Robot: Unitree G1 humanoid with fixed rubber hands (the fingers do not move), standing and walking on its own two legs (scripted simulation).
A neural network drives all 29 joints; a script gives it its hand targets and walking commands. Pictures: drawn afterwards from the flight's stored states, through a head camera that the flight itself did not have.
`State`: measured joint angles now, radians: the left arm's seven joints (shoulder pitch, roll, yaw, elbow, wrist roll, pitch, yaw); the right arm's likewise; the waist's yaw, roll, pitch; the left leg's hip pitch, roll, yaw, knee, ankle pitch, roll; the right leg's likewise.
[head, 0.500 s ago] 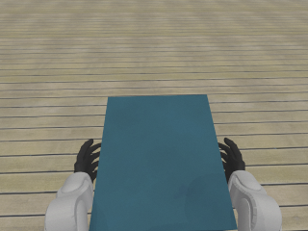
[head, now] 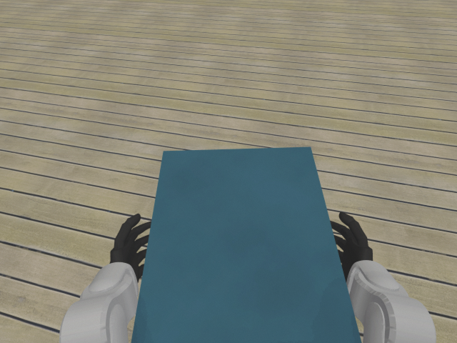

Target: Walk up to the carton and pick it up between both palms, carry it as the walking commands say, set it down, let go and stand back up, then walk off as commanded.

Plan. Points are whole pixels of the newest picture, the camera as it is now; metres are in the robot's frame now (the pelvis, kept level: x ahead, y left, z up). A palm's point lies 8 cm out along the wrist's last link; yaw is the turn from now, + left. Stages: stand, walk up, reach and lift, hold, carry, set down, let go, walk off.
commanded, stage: carry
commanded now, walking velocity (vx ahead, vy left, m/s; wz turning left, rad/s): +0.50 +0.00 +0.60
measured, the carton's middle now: (239, 262) +0.27 -0.01 +0.02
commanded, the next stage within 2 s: none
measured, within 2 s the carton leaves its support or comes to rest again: neither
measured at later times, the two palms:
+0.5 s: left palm (77, 169) +0.47 +0.32 +0.06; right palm (232, 141) +0.53 -0.01 +0.07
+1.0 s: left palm (36, 110) +0.68 +0.48 +0.08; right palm (153, 70) +0.87 +0.21 +0.08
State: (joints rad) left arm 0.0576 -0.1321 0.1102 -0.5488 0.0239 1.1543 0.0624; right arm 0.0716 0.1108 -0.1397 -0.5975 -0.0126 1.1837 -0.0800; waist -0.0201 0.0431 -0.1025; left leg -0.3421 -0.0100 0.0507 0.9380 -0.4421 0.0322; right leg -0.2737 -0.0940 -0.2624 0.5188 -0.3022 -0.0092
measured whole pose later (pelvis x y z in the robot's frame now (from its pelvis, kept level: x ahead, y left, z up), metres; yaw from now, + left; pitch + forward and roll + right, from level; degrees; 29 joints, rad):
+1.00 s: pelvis +0.59 +0.21 +0.00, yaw +35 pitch +4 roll -2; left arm 0.08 -0.14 0.12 -0.55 0.02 1.12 0.07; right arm 0.07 0.14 -0.15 -0.57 -0.02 1.15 -0.06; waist 0.01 0.04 -0.07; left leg -0.50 0.00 0.03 1.28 -0.37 0.03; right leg -0.29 -0.08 -0.31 0.49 -0.26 -0.02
